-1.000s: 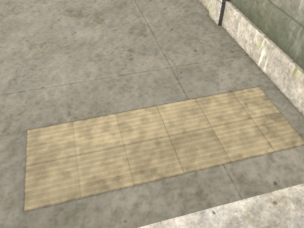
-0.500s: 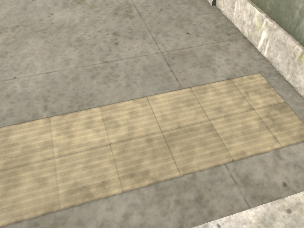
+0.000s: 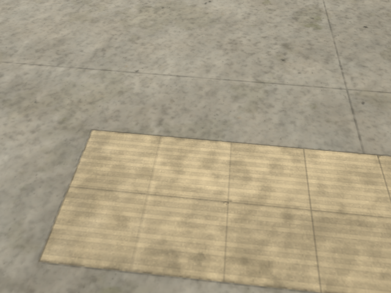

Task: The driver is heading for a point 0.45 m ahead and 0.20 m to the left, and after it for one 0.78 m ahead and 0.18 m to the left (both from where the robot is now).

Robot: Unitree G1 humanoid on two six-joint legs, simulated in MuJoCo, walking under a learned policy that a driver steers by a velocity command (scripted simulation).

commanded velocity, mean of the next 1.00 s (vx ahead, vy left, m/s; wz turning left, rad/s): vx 0.49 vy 0.00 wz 0.55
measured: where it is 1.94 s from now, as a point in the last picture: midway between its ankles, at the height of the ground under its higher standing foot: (160, 260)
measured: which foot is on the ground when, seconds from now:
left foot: up 0.00-0.08, down 0.10-0.48, up 0.50-0.90, down 0.92-1.00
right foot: down 0.00-0.10, up 0.12-0.44, down 0.46-0.92, up 0.94-1.00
